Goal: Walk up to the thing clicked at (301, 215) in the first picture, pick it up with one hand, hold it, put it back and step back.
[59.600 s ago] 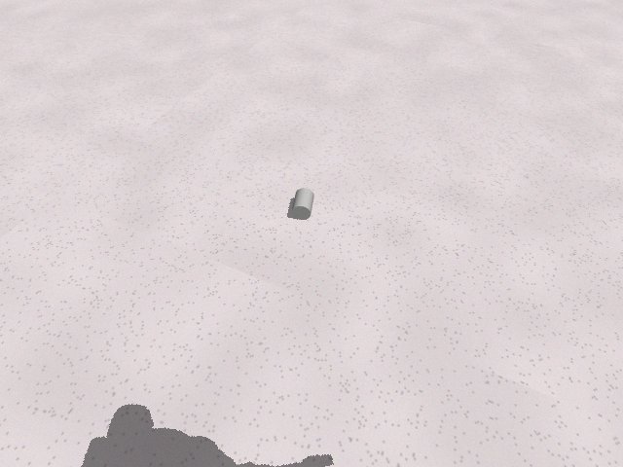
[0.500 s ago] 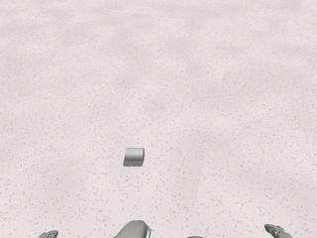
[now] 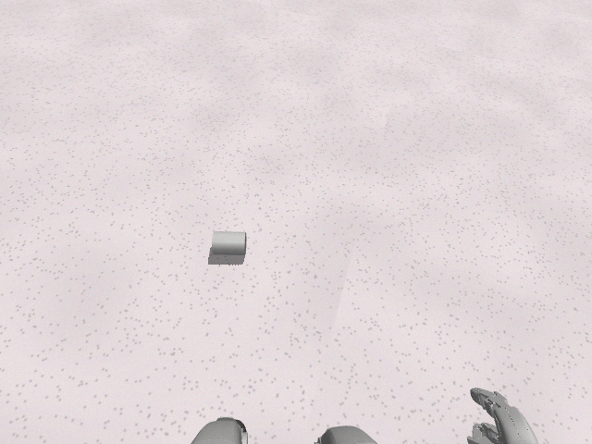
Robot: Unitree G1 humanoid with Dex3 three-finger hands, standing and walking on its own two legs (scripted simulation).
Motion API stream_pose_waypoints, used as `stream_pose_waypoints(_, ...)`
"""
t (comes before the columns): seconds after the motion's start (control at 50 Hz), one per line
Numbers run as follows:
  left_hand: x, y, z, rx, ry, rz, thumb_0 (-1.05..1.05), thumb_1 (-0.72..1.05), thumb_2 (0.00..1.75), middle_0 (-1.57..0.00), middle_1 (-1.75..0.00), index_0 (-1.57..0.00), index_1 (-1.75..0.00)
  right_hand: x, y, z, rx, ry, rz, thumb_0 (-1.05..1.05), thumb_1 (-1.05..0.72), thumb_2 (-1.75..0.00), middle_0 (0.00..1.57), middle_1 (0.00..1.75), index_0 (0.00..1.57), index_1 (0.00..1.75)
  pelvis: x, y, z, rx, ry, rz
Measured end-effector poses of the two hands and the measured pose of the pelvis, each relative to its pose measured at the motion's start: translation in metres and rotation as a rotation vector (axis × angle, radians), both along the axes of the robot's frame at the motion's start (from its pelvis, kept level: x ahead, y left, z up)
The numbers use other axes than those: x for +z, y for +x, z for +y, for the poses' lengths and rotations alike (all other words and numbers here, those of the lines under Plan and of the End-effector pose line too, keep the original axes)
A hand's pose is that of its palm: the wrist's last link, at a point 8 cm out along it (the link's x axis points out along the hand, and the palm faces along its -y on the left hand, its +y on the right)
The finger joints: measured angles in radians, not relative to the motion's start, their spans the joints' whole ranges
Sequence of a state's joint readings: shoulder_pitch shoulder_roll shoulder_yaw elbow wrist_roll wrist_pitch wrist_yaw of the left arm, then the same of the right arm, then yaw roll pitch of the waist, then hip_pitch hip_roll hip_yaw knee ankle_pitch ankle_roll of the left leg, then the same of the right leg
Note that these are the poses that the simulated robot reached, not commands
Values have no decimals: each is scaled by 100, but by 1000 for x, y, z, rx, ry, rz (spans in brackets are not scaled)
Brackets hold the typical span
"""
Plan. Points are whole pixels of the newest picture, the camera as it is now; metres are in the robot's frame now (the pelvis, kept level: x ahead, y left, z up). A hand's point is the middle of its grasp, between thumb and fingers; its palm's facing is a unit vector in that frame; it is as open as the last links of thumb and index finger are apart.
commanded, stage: step back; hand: left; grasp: from above
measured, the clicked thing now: (229, 243) +0.81 +0.20 -0.72
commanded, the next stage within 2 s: stand in 1.98 s
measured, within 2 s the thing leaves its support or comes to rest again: neither
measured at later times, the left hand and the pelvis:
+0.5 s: hand out of the picture -0.05 +0.25 -0.14, palm faces +0.07 -0.91 -0.41, open 7.4 cm; pelvis -0.17 -0.03 -0.01, yaw +4 degrees
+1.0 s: hand out of the picture -0.29 +0.22 -0.13, palm faces +0.04 -0.89 -0.45, open 7.4 cm; pelvis -0.33 -0.06 +0.00, yaw +2 degrees
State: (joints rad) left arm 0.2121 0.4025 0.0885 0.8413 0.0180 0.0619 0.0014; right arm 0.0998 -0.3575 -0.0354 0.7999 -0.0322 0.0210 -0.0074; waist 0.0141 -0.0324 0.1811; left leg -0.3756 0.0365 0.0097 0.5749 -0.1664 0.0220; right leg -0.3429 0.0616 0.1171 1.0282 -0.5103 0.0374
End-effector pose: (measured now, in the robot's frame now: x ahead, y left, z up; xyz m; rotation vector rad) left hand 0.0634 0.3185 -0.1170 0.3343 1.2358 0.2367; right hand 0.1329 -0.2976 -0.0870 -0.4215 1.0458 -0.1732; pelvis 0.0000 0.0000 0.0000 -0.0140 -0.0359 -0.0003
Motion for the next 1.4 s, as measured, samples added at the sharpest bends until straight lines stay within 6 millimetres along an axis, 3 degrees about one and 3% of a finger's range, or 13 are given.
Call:
stream_pose_waypoints(0.1, -1, -45, -19, -12, 23, 16, 1, 91, 90, -20, -30, -20, -30, -20, -34, -29, -18, 16, -20, 0, -90, -90, 20, 30, 20, 30, -13, -39, -19, -20, -4, -5)
stream_pose_waypoints(0.22, 23, -97, -37, 9, 45, 21, 1, 91, 90, -20, -30, -21, -30, -26, -94, -44, -66, 40, 58, 1, -91, -90, 20, 30, 20, 30, 0, -71, -29, -7, 47, -4)
stream_pose_waypoints(0.38, 31, -107, -32, -8, 85, -106, 1, 90, 90, -20, -30, -21, -30, -34, -169, -42, -34, 25, 183, 1, -91, -90, 20, 30, 20, 30, -1, -120, -32, 53, 42, 8)
stream_pose_waypoints(0.46, 17, -116, -23, -6, 64, -164, 1, 90, 90, -20, -30, -21, -30, -36, -194, -33, -10, 12, 184, 1, -91, -90, 20, 30, 20, 30, -10, -151, -27, 85, 45, -4)
stream_pose_waypoints(0.58, 12, -151, -31, 15, 12, -156, 1, 91, 90, -20, -30, -20, -30, -17, -223, -26, 6, 13, 124, 1, -91, -90, 20, 30, 20, 30, -2, -192, -28, 71, 12, -13)
stream_pose_waypoints(0.7, 8, -207, -45, -8, 1, -105, 1, 91, 90, -20, -30, -20, -30, -7, -238, -40, 15, 0, 33, 1, -90, -90, 20, 30, 20, 30, -1, -236, -39, 28, 3, 2)
stream_pose_waypoints(0.78, 2, -253, -57, -24, 25, -57, 1, 91, 90, -20, -30, -20, -30, -17, -256, -58, 8, 18, -18, 0, -90, -90, 20, 30, 20, 30, -11, -269, -52, -6, 8, 5)
stream_pose_waypoints(0.92, 20, -337, -68, 17, 55, 5, 1, 90, 90, -20, -30, -21, -30, -26, -322, -72, -34, 50, 55, 0, -91, -90, 20, 30, 20, 30, -1, -309, -63, 6, 37, -9)
stream_pose_waypoints(1.08, 27, -377, -47, 66, 85, -58, 1, 90, 90, -20, -30, -21, -30, -38, -396, -69, -7, 41, 211, 1, -91, -90, 20, 30, 20, 30, -4, -338, -57, 81, 29, -7)
stream_pose_waypoints(1.22, 17, -395, -40, 90, 36, -22, 1, 91, 90, -20, -30, -20, -30, -27, -418, -51, -19, 60, 181, 1, -91, -90, 20, 30, 20, 30, 2, -349, -51, 78, 38, -12)
stream_pose_waypoints(1.4, 13, -389, -66, 84, 5, -53, 1, 91, 90, -20, -30, -20, -30, -28, -397, -60, -14, 65, 152, 1, -91, -90, 20, 30, 20, 30, 2, -343, -63, 81, 2, -12)
